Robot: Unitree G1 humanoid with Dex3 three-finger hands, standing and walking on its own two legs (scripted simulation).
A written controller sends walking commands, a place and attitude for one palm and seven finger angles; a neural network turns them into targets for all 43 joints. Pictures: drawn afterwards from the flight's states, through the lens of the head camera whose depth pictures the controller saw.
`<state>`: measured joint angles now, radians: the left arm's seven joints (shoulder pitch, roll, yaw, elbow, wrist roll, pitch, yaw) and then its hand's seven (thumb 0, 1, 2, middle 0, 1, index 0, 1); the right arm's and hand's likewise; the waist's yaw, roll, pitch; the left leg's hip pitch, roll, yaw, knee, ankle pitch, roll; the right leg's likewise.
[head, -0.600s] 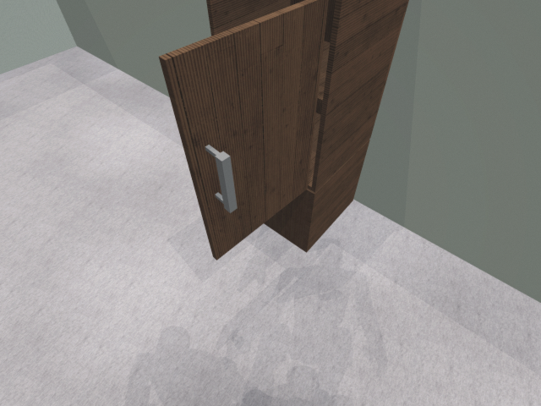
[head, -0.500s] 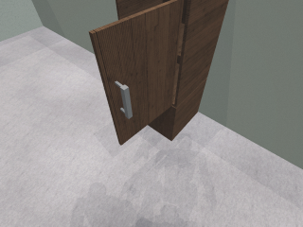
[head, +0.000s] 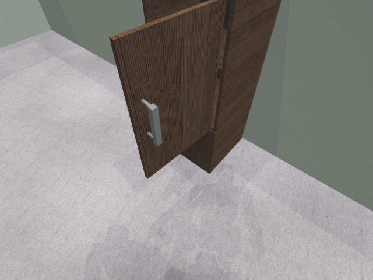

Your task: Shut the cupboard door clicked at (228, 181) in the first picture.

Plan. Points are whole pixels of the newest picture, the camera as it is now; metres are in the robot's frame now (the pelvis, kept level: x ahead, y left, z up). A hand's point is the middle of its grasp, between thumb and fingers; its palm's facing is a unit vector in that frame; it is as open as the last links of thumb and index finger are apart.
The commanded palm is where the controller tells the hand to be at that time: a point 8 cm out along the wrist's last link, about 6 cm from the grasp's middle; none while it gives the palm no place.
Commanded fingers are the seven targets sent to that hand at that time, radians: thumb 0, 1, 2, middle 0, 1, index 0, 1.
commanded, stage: look at it before walking up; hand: left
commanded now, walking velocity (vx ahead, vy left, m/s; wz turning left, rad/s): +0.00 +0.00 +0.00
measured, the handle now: (151, 123) +0.56 +0.14 -0.03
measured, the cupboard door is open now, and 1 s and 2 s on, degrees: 85 85 85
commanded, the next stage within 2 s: walk to a spot facing it in 0.24 s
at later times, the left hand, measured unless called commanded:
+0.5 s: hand out of the picture +0.03 +0.22 -0.17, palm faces -0.02 -0.96 -0.27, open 7.4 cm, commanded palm none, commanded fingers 0.00 0.90 0.90 -0.20 -0.30 -0.20 -0.30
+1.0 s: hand out of the picture +0.05 +0.18 -0.17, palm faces -0.24 -0.93 -0.28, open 7.4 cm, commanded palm none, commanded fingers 0.00 0.90 0.90 -0.20 -0.30 -0.20 -0.30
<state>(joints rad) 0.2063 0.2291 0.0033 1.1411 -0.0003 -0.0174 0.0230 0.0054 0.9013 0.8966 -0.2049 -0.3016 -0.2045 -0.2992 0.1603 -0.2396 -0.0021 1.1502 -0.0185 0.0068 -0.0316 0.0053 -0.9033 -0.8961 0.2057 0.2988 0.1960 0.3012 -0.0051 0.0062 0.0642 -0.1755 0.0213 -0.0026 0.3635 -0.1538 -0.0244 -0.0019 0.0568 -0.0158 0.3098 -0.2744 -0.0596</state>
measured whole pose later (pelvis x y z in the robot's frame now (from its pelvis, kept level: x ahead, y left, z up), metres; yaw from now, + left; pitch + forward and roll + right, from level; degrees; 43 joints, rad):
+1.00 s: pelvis -0.03 -0.01 -0.01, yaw -19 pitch +1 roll +2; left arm 0.26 0.19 0.07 0.96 0.02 0.03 0.01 0.01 0.90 0.90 -0.21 -0.30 -0.20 -0.30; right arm 0.08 -0.23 -0.06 0.96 -0.01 0.06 -0.04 0.01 -0.91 -0.90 0.20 0.30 0.19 0.30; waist 0.03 0.01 0.12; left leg -0.48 0.03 0.00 1.05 -0.43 -0.07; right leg -0.25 0.07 0.11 0.53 -0.28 -0.07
